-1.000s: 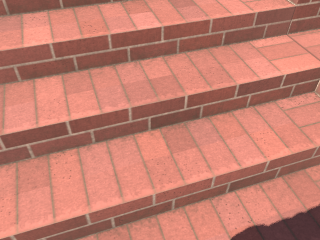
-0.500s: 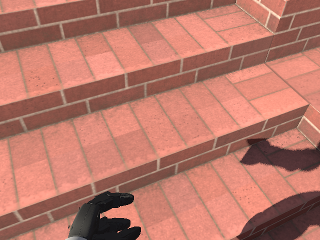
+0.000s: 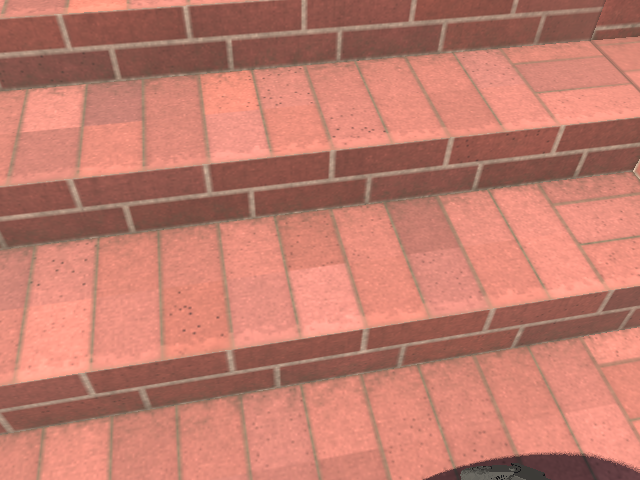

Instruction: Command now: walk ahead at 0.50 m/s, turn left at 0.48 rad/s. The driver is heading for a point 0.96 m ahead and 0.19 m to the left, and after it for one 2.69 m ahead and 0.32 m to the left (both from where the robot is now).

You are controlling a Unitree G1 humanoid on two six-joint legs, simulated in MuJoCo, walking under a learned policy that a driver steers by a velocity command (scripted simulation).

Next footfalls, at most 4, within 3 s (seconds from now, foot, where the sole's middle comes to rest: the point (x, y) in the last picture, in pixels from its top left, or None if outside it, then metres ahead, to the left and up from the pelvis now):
0.46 right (374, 457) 0.47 -0.07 -0.50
1.04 left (151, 306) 0.67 0.31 -0.36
1.54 right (223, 121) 0.99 0.21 -0.21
2.04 left None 1.24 0.47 -0.06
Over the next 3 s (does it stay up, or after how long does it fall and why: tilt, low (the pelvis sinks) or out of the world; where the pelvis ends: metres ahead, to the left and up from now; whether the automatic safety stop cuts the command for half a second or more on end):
stays up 1.58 0.23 0.85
